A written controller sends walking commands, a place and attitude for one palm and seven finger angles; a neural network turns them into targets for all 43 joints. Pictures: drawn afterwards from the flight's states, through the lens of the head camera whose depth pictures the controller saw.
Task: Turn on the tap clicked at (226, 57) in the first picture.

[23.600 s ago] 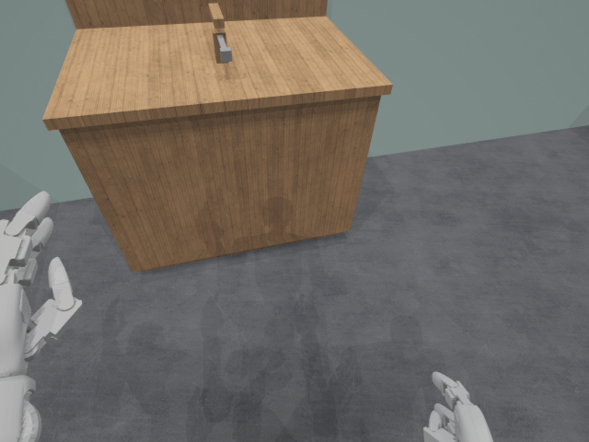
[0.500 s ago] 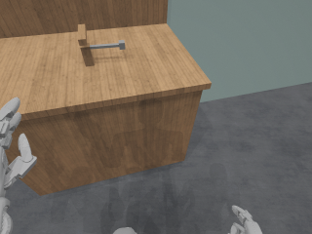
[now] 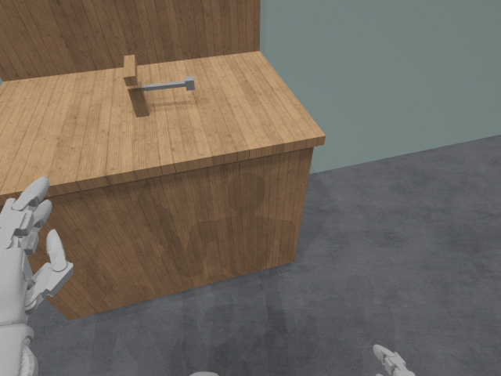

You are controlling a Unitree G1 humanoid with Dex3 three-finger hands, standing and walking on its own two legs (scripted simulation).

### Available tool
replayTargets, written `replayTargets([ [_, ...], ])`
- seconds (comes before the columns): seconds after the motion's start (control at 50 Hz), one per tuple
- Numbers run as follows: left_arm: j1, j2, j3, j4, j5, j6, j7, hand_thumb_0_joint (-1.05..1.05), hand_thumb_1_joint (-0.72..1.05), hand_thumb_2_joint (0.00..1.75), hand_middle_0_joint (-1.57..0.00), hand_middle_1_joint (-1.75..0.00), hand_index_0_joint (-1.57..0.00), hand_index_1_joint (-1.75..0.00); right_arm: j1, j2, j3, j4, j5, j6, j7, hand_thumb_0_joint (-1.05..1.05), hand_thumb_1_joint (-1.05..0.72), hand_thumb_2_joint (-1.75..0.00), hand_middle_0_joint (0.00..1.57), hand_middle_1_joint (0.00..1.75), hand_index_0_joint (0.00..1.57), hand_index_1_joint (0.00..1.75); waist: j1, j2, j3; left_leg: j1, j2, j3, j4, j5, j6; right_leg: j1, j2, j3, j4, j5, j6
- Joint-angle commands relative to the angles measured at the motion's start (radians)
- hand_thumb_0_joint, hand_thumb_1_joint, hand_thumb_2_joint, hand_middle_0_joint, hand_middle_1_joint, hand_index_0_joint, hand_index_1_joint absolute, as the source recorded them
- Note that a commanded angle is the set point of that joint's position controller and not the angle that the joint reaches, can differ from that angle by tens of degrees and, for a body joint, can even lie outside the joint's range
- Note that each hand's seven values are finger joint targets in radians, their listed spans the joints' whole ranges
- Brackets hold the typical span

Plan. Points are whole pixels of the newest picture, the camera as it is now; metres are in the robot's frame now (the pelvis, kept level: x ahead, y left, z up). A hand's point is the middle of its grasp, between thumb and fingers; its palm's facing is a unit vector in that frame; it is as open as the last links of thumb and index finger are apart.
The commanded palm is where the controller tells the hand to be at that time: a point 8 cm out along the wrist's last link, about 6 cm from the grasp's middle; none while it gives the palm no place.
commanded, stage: stop stepping back and stand still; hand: left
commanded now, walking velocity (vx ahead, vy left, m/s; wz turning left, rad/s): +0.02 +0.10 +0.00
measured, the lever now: (189, 83) +0.82 +0.23 +0.08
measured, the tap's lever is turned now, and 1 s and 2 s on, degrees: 86 86 86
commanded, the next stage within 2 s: stand and check the lever's angle in 0.88 s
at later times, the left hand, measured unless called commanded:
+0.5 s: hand (62, 241) +0.24 +0.27 +0.15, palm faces +0.37 -0.87 -0.33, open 7.4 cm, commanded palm +0.19 +0.31 +0.18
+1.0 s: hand (49, 229) +0.25 +0.29 +0.16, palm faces +0.38 -0.86 -0.33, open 7.4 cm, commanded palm +0.20 +0.33 +0.18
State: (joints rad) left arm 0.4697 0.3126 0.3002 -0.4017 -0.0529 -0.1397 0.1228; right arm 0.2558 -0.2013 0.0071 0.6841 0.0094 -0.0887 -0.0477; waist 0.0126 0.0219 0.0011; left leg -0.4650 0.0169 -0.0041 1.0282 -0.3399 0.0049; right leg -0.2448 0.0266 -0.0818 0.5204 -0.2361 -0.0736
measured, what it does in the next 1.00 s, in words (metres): steps on the spot: left foot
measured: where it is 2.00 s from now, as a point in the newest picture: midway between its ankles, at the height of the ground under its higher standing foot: outside the picture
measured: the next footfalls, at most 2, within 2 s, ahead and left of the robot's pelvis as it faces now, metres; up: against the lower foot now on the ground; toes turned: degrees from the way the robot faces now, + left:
left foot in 0.16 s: +0.09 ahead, +0.15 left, +0.00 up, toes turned +2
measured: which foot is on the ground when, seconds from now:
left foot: up 0.00-0.14, down 0.16-1.00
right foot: down 0.00-1.00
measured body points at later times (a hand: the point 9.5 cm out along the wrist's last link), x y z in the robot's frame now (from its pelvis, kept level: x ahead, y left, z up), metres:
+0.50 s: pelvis +0.03 +0.03 +0.00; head +0.03 +0.04 +0.45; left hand +0.22 +0.31 +0.17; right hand +0.21 -0.20 -0.07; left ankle +0.05 +0.15 -0.73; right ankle +0.03 -0.07 -0.73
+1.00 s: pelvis +0.04 +0.05 +0.01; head +0.04 +0.06 +0.46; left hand +0.23 +0.33 +0.18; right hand +0.21 -0.18 -0.07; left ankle +0.05 +0.15 -0.73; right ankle +0.03 -0.07 -0.73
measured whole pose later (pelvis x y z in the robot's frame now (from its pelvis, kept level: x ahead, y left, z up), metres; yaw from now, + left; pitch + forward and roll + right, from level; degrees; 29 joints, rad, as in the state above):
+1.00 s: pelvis +0.04 +0.05 +0.01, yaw -1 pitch -1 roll -1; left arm 0.46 0.34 0.30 -0.47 -0.06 -0.12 0.16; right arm 0.17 -0.20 0.01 0.60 0.00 -0.07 -0.07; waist 0.01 0.00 0.03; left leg -0.20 0.01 0.06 0.45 -0.23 0.03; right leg -0.16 -0.01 -0.04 0.40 -0.21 0.01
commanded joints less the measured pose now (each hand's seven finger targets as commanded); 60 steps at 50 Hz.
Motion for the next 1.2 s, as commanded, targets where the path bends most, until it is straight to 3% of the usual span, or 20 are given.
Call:
replayTargets([
  [0.0,-0.166,0.248,0.134,-0.303,0.004,-0.095,0.028,0.00,0.90,0.90,-0.20,-0.30,-0.20,-0.30,-0.148,-0.097,-0.028,-0.188,-0.005,-0.071,-0.032,0.00,-0.90,-0.90,0.20,0.30,0.20,0.30,-0.027,-0.093,-0.052,0.102,0.040,0.026,-0.243,0.052,0.011,-0.033,-0.269,0.236,-0.262,-0.022,-0.050],
  [0.02,-0.153,0.244,0.132,-0.311,0.003,-0.094,0.038,0.00,0.90,0.90,-0.20,-0.30,-0.20,-0.30,-0.154,-0.097,-0.029,-0.196,-0.007,-0.076,-0.038,0.00,-0.90,-0.90,0.20,0.30,0.20,0.30,-0.017,-0.111,-0.054,0.169,0.025,0.049,-0.342,0.051,0.019,-0.039,-0.264,0.230,-0.263,-0.091,-0.044],
  [0.06,-0.138,0.234,0.129,-0.340,-0.001,-0.086,0.055,0.00,0.90,0.90,-0.20,-0.30,-0.20,-0.30,-0.155,-0.103,-0.037,-0.203,-0.015,-0.084,-0.044,0.00,-0.90,-0.90,0.20,0.30,0.20,0.30,-0.005,-0.087,-0.063,0.290,-0.003,0.069,-0.496,0.060,0.030,-0.049,-0.251,0.236,-0.250,-0.187,-0.031],
  [0.08,-0.119,0.221,0.122,-0.337,-0.005,-0.080,0.058,0.00,0.90,0.90,-0.20,-0.30,-0.20,-0.30,-0.154,-0.115,-0.043,-0.209,-0.016,-0.087,-0.049,0.00,-0.90,-0.90,0.20,0.30,0.20,0.30,-0.008,-0.021,-0.055,0.330,0.014,0.033,-0.576,0.055,0.039,-0.057,-0.231,0.231,-0.207,-0.184,-0.012],
  [0.12,-0.118,0.207,0.121,-0.354,-0.007,-0.081,0.065,0.00,0.90,0.90,-0.20,-0.30,-0.20,-0.30,-0.161,-0.136,-0.047,-0.220,-0.015,-0.080,-0.045,0.00,-0.90,-0.90,0.20,0.30,0.20,0.30,0.001,0.125,-0.048,0.328,0.127,-0.142,-0.665,0.001,0.085,-0.083,-0.121,0.168,-0.112,-0.164,0.040],
  [0.14,-0.111,0.206,0.130,-0.327,-0.003,-0.077,0.068,0.00,0.90,0.90,-0.20,-0.30,-0.20,-0.30,-0.161,-0.144,-0.048,-0.221,-0.010,-0.075,-0.042,0.00,-0.90,-0.90,0.20,0.30,0.20,0.30,0.005,0.127,-0.040,0.275,0.158,-0.190,-0.686,0.003,0.096,-0.046,-0.080,0.138,-0.090,-0.081,0.063],
  [0.16,-0.105,0.199,0.132,-0.306,-0.004,-0.074,0.067,0.00,0.90,0.90,-0.20,-0.30,-0.20,-0.30,-0.151,-0.155,-0.057,-0.224,-0.001,-0.071,-0.038,0.00,-0.90,-0.90,0.20,0.30,0.20,0.30,0.006,0.081,-0.066,0.245,0.155,-0.176,-0.655,0.097,0.088,0.025,-0.064,0.125,-0.068,0.030,0.077],
  [0.18,-0.076,0.217,0.148,-0.270,-0.008,-0.071,0.059,0.00,0.90,0.90,-0.20,-0.30,-0.20,-0.30,-0.144,-0.139,-0.055,-0.211,0.004,-0.066,-0.037,0.00,-0.90,-0.90,0.20,0.30,0.20,0.30,-0.003,0.071,-0.090,0.233,0.130,-0.138,-0.654,0.032,0.070,0.038,-0.078,0.141,-0.090,-0.023,0.076],
  [0.22,-0.048,0.189,0.132,-0.235,-0.004,-0.064,0.050,0.00,0.90,0.90,-0.20,-0.30,-0.20,-0.30,-0.157,-0.122,-0.045,-0.218,0.002,-0.062,-0.033,0.00,-0.90,-0.90,0.20,0.30,0.20,0.30,-0.010,0.035,-0.031,0.188,0.078,-0.078,-0.612,0.022,0.047,0.035,-0.096,0.165,-0.157,-0.047,0.057],
  [0.26,-0.058,0.175,0.112,-0.227,-0.009,-0.059,0.044,0.00,0.90,0.90,-0.20,-0.30,-0.20,-0.30,-0.160,-0.120,-0.046,-0.219,0.005,-0.060,-0.027,0.00,-0.90,-0.90,0.20,0.30,0.20,0.30,-0.017,-0.055,-0.039,0.216,0.051,-0.027,-0.525,0.098,0.032,0.022,-0.141,0.207,-0.201,-0.021,0.042],
  [0.3,-0.061,0.176,0.099,-0.225,-0.011,-0.052,0.039,0.00,0.90,0.90,-0.20,-0.30,-0.20,-0.30,-0.164,-0.121,-0.043,-0.219,0.004,-0.060,-0.024,0.00,-0.90,-0.90,0.20,0.30,0.20,0.30,-0.018,-0.090,-0.046,0.242,0.051,-0.021,-0.508,0.157,0.026,0.012,-0.162,0.213,-0.206,0.028,0.036],
  [0.36,-0.072,0.188,0.104,-0.266,-0.012,-0.051,0.040,0.00,0.90,0.90,-0.20,-0.30,-0.20,-0.30,-0.173,-0.129,-0.043,-0.230,-0.001,-0.057,-0.025,0.00,-0.90,-0.90,0.20,0.30,0.20,0.30,-0.012,-0.047,-0.076,0.278,0.065,-0.034,-0.556,0.228,0.028,0.037,-0.137,0.170,-0.167,0.106,0.045],
  [0.4,-0.090,0.205,0.115,-0.306,-0.009,-0.054,0.043,0.00,0.90,0.90,-0.20,-0.30,-0.20,-0.30,-0.187,-0.128,-0.037,-0.233,-0.006,-0.056,-0.029,0.00,-0.90,-0.90,0.20,0.30,0.20,0.30,-0.006,0.042,-0.076,0.287,0.086,-0.062,-0.612,0.260,0.034,0.049,-0.104,0.139,-0.134,0.130,0.054],
  [0.48,-0.110,0.229,0.138,-0.347,-0.006,-0.061,0.054,0.00,0.90,0.90,-0.20,-0.30,-0.20,-0.30,-0.193,-0.125,-0.033,-0.241,-0.011,-0.055,-0.034,0.00,-0.90,-0.90,0.20,0.30,0.20,0.30,0.000,0.081,-0.094,0.287,0.096,-0.083,-0.652,0.280,0.036,0.091,-0.077,0.111,-0.117,0.157,0.059],
  [0.56,-0.066,0.204,0.128,-0.331,-0.009,-0.061,0.055,0.00,0.90,0.90,-0.20,-0.30,-0.20,-0.30,-0.179,-0.121,-0.036,-0.238,-0.012,-0.053,-0.031,0.00,-0.90,-0.90,0.20,0.30,0.20,0.30,0.000,0.060,-0.145,0.316,0.092,-0.067,-0.638,0.336,0.028,0.128,-0.077,0.107,-0.122,0.206,0.062],
  [0.68,-0.015,0.170,0.106,-0.257,-0.014,-0.047,0.044,0.00,0.90,0.90,-0.20,-0.30,-0.20,-0.30,-0.178,-0.124,-0.038,-0.237,-0.010,-0.043,-0.028,0.00,-0.90,-0.90,0.20,0.30,0.20,0.30,-0.007,0.036,-0.121,0.313,0.091,-0.059,-0.652,0.338,0.018,0.107,-0.075,0.100,-0.139,0.208,0.065],
  [0.76,-0.045,0.184,0.112,-0.269,-0.012,-0.048,0.046,0.00,0.90,0.90,-0.20,-0.30,-0.20,-0.30,-0.181,-0.125,-0.038,-0.237,-0.011,-0.035,-0.031,0.00,-0.90,-0.90,0.20,0.30,0.20,0.30,-0.006,0.012,-0.126,0.308,0.087,-0.053,-0.650,0.324,0.019,0.112,-0.077,0.105,-0.149,0.212,0.065],
  [0.9,-0.094,0.203,0.115,-0.326,-0.008,-0.055,0.052,0.00,0.90,0.90,-0.20,-0.30,-0.20,-0.30,-0.197,-0.120,-0.034,-0.235,-0.013,-0.035,-0.037,0.00,-0.90,-0.90,0.20,0.30,0.20,0.30,-0.003,0.092,-0.116,0.307,0.082,-0.055,-0.669,0.291,0.016,0.112,-0.075,0.105,-0.153,0.188,0.061],
  [1.16,-0.070,0.179,0.102,-0.233,-0.011,-0.047,0.049,0.00,0.90,0.90,-0.20,-0.30,-0.20,-0.30,-0.193,-0.126,-0.040,-0.232,-0.010,-0.022,-0.036,0.00,-0.90,-0.90,0.20,0.30,0.20,0.30,-0.007,0.008,-0.088,0.283,0.071,-0.046,-0.678,0.197,0.014,0.090,-0.075,0.116,-0.195,0.144,0.063],
  [1.18,-0.083,0.187,0.105,-0.245,-0.010,-0.047,0.049,0.00,0.90,0.90,-0.20,-0.30,-0.20,-0.30,-0.198,-0.129,-0.042,-0.234,-0.011,-0.023,-0.038,0.00,-0.90,-0.90,0.20,0.30,0.20,0.30,-0.007,0.029,-0.085,0.283,0.067,-0.046,-0.677,0.200,0.013,0.089,-0.076,0.119,-0.198,0.143,0.059],
])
